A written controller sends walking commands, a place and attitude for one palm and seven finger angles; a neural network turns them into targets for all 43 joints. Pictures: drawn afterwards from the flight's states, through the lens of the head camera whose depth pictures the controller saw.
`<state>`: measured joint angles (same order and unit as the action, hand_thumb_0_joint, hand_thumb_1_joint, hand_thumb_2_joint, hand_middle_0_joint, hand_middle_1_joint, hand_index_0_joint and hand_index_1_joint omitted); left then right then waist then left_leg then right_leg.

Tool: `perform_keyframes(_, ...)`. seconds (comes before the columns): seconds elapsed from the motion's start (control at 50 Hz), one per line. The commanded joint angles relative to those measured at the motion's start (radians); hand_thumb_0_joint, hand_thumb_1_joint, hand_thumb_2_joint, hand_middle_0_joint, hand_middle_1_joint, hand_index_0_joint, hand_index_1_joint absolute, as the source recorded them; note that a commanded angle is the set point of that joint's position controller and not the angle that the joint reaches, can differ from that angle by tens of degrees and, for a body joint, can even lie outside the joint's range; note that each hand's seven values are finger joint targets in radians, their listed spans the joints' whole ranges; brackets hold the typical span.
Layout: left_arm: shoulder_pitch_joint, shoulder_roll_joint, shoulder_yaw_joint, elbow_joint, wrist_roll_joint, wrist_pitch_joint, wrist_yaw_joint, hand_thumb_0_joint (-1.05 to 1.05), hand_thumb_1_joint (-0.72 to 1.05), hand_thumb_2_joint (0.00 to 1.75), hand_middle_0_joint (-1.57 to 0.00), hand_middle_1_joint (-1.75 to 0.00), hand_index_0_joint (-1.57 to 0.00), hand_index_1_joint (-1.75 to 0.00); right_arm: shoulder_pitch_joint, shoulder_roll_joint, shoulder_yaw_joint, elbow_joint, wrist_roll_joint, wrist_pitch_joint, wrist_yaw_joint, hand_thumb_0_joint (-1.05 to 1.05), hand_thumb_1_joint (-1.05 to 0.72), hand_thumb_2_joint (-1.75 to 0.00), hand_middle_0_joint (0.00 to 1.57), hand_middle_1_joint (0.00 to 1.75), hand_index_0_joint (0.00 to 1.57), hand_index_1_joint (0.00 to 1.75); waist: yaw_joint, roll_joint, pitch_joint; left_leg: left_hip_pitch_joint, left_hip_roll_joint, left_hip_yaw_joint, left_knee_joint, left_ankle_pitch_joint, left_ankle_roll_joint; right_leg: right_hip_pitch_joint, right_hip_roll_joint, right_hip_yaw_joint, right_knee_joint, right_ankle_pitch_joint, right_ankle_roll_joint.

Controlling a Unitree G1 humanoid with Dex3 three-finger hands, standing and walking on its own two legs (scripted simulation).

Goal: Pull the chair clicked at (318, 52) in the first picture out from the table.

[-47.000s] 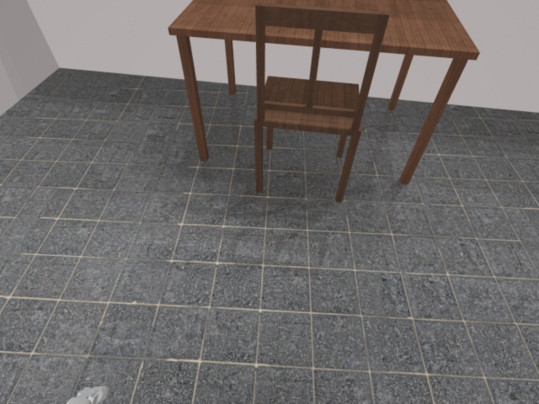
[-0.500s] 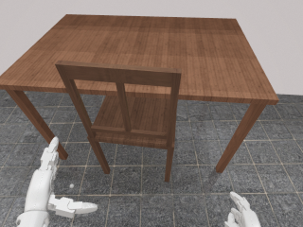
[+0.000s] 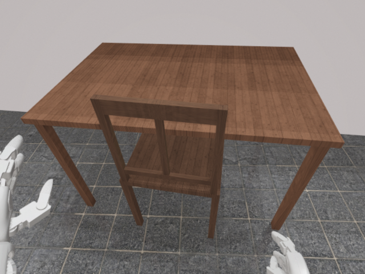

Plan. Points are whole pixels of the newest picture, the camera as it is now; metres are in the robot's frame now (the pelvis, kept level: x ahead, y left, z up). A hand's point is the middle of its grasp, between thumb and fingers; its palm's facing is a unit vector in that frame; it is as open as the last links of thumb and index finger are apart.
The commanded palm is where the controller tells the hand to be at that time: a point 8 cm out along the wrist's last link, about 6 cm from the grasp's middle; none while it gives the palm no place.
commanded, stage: draw the hand back to the body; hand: left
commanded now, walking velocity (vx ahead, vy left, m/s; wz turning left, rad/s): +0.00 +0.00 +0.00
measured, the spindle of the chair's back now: (163, 149) +0.55 +0.15 -0.10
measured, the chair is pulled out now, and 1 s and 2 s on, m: -0.10 -0.10 -0.10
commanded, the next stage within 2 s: step back with the hand held close in 0.38 s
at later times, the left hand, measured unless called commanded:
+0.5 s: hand (39, 209) +0.17 +0.25 +0.16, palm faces +0.47 -0.78 -0.41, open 7.4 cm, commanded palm +0.12 +0.29 +0.18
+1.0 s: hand (30, 228) +0.14 +0.25 +0.16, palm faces +0.38 -0.77 -0.52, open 7.4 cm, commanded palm +0.08 +0.29 +0.18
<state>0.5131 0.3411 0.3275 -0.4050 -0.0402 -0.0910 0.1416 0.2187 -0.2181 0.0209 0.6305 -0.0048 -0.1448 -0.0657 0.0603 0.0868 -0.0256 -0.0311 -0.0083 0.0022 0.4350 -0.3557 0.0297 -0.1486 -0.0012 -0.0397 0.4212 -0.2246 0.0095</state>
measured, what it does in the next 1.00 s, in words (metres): shifts its weight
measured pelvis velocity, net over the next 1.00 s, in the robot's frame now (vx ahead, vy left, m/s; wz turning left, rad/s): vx -0.06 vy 0.00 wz -0.02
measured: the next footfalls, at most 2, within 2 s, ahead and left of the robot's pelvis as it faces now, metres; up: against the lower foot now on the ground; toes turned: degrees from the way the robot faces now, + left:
none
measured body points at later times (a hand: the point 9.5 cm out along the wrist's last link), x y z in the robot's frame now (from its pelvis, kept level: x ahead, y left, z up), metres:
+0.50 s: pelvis -0.02 -0.01 +0.00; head -0.05 -0.03 +0.45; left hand +0.13 +0.29 +0.18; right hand +0.15 -0.24 -0.09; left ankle -0.07 +0.09 -0.74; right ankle +0.00 -0.13 -0.74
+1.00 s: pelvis -0.06 +0.00 +0.00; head -0.05 -0.02 +0.45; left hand +0.11 +0.29 +0.18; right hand +0.10 -0.25 -0.09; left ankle -0.07 +0.09 -0.74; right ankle +0.00 -0.13 -0.74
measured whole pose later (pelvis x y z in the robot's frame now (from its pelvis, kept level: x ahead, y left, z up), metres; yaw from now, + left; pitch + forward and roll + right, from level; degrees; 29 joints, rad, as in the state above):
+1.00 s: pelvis -0.06 +0.00 +0.00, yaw -1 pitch +0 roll +0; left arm 0.58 0.40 0.40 -0.44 -0.03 -0.23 0.15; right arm 0.20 -0.22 -0.03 0.62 0.00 -0.05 -0.08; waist 0.00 0.02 0.01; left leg -0.21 -0.02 0.03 0.47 -0.27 0.03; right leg -0.32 -0.02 -0.01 0.43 -0.12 0.01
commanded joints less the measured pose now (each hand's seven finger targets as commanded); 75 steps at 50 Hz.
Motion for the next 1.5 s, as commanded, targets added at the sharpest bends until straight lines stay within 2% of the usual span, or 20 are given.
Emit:
perform_keyframes(0.0, -0.09, 0.171, 0.137, -0.197, -0.004, -0.085, 0.012, 0.0, 0.9, 0.9, -0.2, -0.3, -0.2, -0.3, -0.109, -0.093, -0.039, -0.144, 0.005, -0.058, -0.01, 0.0, -0.9, -0.9, 0.2, 0.3, 0.2, 0.3, -0.014, 0.014, -0.013, -0.111, 0.039, 0.0, -0.071, 0.455, -0.041, 0.101, -0.013, -0.002, -0.025, 0.246, -0.034)
perform_keyframes(0.08, -0.074, 0.143, 0.109, -0.139, -0.003, -0.088, 0.005, 0.0, 0.9, 0.9, -0.2, -0.3, -0.2, -0.3, -0.111, -0.104, -0.051, -0.139, 0.006, -0.051, -0.007, 0.0, -0.9, -0.9, 0.2, 0.3, 0.2, 0.3, -0.016, -0.048, 0.017, -0.127, 0.04, 0.002, -0.08, 0.392, -0.028, 0.081, -0.012, -0.002, -0.037, 0.207, -0.031)
perform_keyframes(0.18, -0.104, 0.204, 0.152, -0.209, 0.002, -0.11, 0.014, 0.0, 0.9, 0.9, -0.2, -0.3, -0.2, -0.3, -0.115, -0.103, -0.048, -0.143, 0.004, -0.064, -0.011, 0.0, -0.9, -0.9, 0.2, 0.3, 0.2, 0.3, -0.004, 0.017, -0.034, -0.125, 0.032, -0.004, -0.088, 0.342, -0.029, 0.111, -0.011, 0.009, -0.033, 0.176, -0.036)
perform_keyframes(0.32, -0.086, 0.179, 0.145, -0.175, -0.001, -0.115, 0.016, 0.0, 0.9, 0.9, -0.2, -0.3, -0.2, -0.3, -0.121, -0.093, -0.05, -0.132, 0.007, -0.079, -0.014, 0.0, -0.9, -0.9, 0.2, 0.3, 0.2, 0.3, -0.008, -0.014, 0.015, -0.148, 0.031, 0.003, -0.093, 0.302, -0.022, 0.096, -0.009, 0.018, -0.051, 0.155, -0.035)
perform_keyframes(0.46, -0.097, 0.181, 0.142, -0.19, 0.003, -0.133, 0.014, 0.0, 0.9, 0.9, -0.2, -0.3, -0.2, -0.3, -0.116, -0.095, -0.054, -0.131, 0.007, -0.093, -0.013, 0.0, -0.9, -0.9, 0.2, 0.3, 0.2, 0.3, -0.006, -0.007, 0.001, -0.148, 0.029, 0.0, -0.1, 0.257, -0.018, 0.095, -0.009, 0.019, -0.057, 0.112, -0.034)
perform_keyframes(0.48, -0.164, 0.173, 0.11, -0.211, 0.007, -0.136, 0.012, 0.0, 0.9, 0.9, -0.2, -0.3, -0.2, -0.3, -0.119, -0.102, -0.049, -0.131, 0.007, -0.098, -0.012, 0.0, -0.9, -0.9, 0.2, 0.3, 0.2, 0.3, -0.017, 0.005, 0.005, -0.143, 0.026, 0.0, -0.099, 0.246, -0.017, 0.083, -0.01, 0.023, -0.061, 0.104, -0.032)
perform_keyframes(0.5, -0.259, 0.317, 0.267, -0.234, 0.0, -0.185, 0.022, 0.0, 0.9, 0.9, -0.2, -0.3, -0.2, -0.3, -0.092, -0.128, -0.055, -0.143, 0.014, -0.08, -0.012, 0.0, -0.9, -0.9, 0.2, 0.3, 0.2, 0.3, -0.049, -0.014, 0.103, -0.227, 0.049, -0.011, -0.099, 0.137, 0.006, -0.014, -0.053, 0.148, -0.116, 0.105, -0.032)
perform_keyframes(0.54, -0.103, 0.207, 0.193, -0.103, 0.014, -0.192, 0.007, 0.0, 0.9, 0.9, -0.2, -0.3, -0.2, -0.3, -0.082, -0.115, -0.061, -0.123, 0.004, -0.05, -0.006, 0.0, -0.9, -0.9, 0.2, 0.3, 0.2, 0.3, -0.054, -0.07, 0.067, -0.197, 0.045, -0.02, -0.087, 0.154, 0.006, -0.011, -0.064, 0.143, -0.126, 0.124, -0.035)
perform_keyframes(0.56, -0.081, 0.198, 0.179, -0.12, 0.016, -0.198, 0.002, 0.0, 0.9, 0.9, -0.2, -0.3, -0.2, -0.3, -0.092, -0.124, -0.066, -0.13, -0.001, -0.039, -0.003, 0.0, -0.9, -0.9, 0.2, 0.3, 0.2, 0.3, -0.054, -0.061, 0.03, -0.192, 0.047, -0.015, -0.087, 0.19, 0.006, 0.016, -0.064, 0.129, -0.109, 0.173, -0.032)
perform_keyframes(0.6, -0.041, 0.195, 0.175, -0.144, 0.015, -0.21, 0.001, 0.0, 0.9, 0.9, -0.2, -0.3, -0.2, -0.3, -0.098, -0.127, -0.07, -0.137, -0.004, -0.024, -0.003, 0.0, -0.9, -0.9, 0.2, 0.3, 0.2, 0.3, -0.052, -0.025, -0.034, -0.201, 0.052, -0.013, -0.094, 0.24, 0.002, 0.065, -0.066, 0.11, -0.07, 0.245, -0.029)
perform_keyframes(0.66, 0.019, 0.21, 0.191, -0.173, 0.011, -0.21, 0.007, 0.0, 0.9, 0.9, -0.2, -0.3, -0.2, -0.3, -0.105, -0.127, -0.083, -0.154, 0.0, 0.0, -0.003, 0.0, -0.9, -0.9, 0.2, 0.3, 0.2, 0.3, -0.05, -0.067, -0.119, -0.21, 0.062, -0.02, -0.083, 0.362, -0.004, 0.128, -0.065, 0.083, -0.017, 0.376, -0.022)
perform_keyframes(0.7, 0.052, 0.216, 0.198, -0.19, 0.007, -0.209, 0.01, 0.0, 0.9, 0.9, -0.2, -0.3, -0.2, -0.3, -0.112, -0.121, -0.082, -0.162, 0.003, 0.011, -0.005, 0.0, -0.9, -0.9, 0.2, 0.3, 0.2, 0.3, -0.05, -0.027, -0.138, -0.227, 0.065, -0.023, -0.08, 0.408, -0.01, 0.139, -0.067, 0.074, 0.006, 0.41, -0.021)
perform_keyframes(0.8, 0.069, 0.24, 0.223, -0.206, 0.001, -0.203, 0.02, 0.0, 0.9, 0.9, -0.2, -0.3, -0.2, -0.3, -0.117, -0.112, -0.09, -0.165, 0.006, 0.035, -0.016, 0.0, -0.9, -0.9, 0.2, 0.3, 0.2, 0.3, -0.054, -0.048, -0.138, -0.273, 0.068, -0.029, -0.067, 0.419, -0.016, 0.137, -0.066, 0.077, 0.027, 0.447, -0.021)
perform_keyframes(0.98, 0.03, 0.247, 0.216, -0.246, 0.012, -0.202, 0.031, 0.0, 0.9, 0.9, -0.2, -0.3, -0.2, -0.3, -0.117, -0.124, -0.089, -0.168, 0.006, 0.034, -0.024, 0.0, -0.9, -0.9, 0.2, 0.3, 0.2, 0.3, -0.055, -0.002, -0.07, -0.455, 0.098, -0.056, -0.121, 0.124, 0.022, 0.123, -0.042, 0.092, 0.068, 0.22, -0.007)
perform_keyframes(1.06, -0.008, 0.234, 0.207, -0.235, 0.023, -0.205, 0.038, 0.0, 0.9, 0.9, -0.2, -0.3, -0.2, -0.3, -0.104, -0.125, -0.085, -0.172, 0.002, 0.023, -0.022, 0.0, -0.9, -0.9, 0.2, 0.3, 0.2, 0.3, -0.059, -0.041, -0.021, -0.572, 0.095, -0.068, -0.13, -0.082, 0.038, 0.123, -0.04, 0.124, 0.065, 0.092, -0.007)
perform_keyframes(1.2, -0.018, 0.241, 0.2, -0.25, 0.026, -0.223, 0.049, 0.0, 0.9, 0.9, -0.2, -0.3, -0.2, -0.3, -0.081, -0.122, -0.088, -0.159, -0.004, 0.01, -0.015, 0.0, -0.9, -0.9, 0.2, 0.3, 0.2, 0.3, -0.071, -0.093, -0.026, -0.47, 0.046, -0.048, -0.041, -0.119, 0.024, -0.037, -0.072, 0.177, -0.099, -0.135, -0.025)
perform_keyframes(1.28, 0.004, 0.257, 0.221, -0.26, 0.031, -0.233, 0.056, 0.0, 0.9, 0.9, -0.2, -0.3, -0.2, -0.3, -0.089, -0.129, -0.09, -0.16, -0.003, 0.007, -0.017, 0.0, -0.9, -0.9, 0.2, 0.3, 0.2, 0.3, -0.069, -0.01, -0.036, -0.534, 0.08, -0.076, -0.105, -0.127, 0.036, 0.033, -0.041, 0.133, -0.036, -0.078, -0.013)
perform_keyframes(1.38, 0.011, 0.265, 0.251, -0.263, 0.04, -0.238, 0.05, 0.0, 0.9, 0.9, -0.2, -0.3, -0.2, -0.3, -0.105, -0.131, -0.097, -0.168, 0.003, 0.003, -0.018, 0.0, -0.9, -0.9, 0.2, 0.3, 0.2, 0.3, -0.059, 0.038, -0.055, -0.746, 0.143, -0.115, -0.157, -0.13, 0.071, 0.242, 0.005, 0.11, 0.194, 0.205, 0.002)
perform_keyframes(1.44, 0.001, 0.255, 0.242, -0.287, 0.038, -0.239, 0.042, 0.0, 0.9, 0.9, -0.2, -0.3, -0.2, -0.3, -0.088, -0.131, -0.103, -0.164, 0.001, 0.002, -0.013, 0.0, -0.9, -0.9, 0.2, 0.3, 0.2, 0.3, -0.064, -0.031, -0.065, -0.742, 0.107, -0.092, -0.07, -0.126, 0.06, 0.211, -0.029, 0.167, 0.172, 0.242, -0.012)
perform_keyframes(1.48, -0.004, 0.267, 0.245, -0.287, 0.034, -0.241, 0.042, 0.0, 0.9, 0.9, -0.2, -0.3, -0.2, -0.3, -0.076, -0.131, -0.111, -0.154, -0.002, 0.005, -0.01, 0.0, -0.9, -0.9, 0.2, 0.3, 0.2, 0.3, -0.071, -0.104, -0.064, -0.639, 0.048, -0.058, 0.027, -0.146, 0.035, 0.071, -0.083, 0.234, 0.035, 0.133, -0.04)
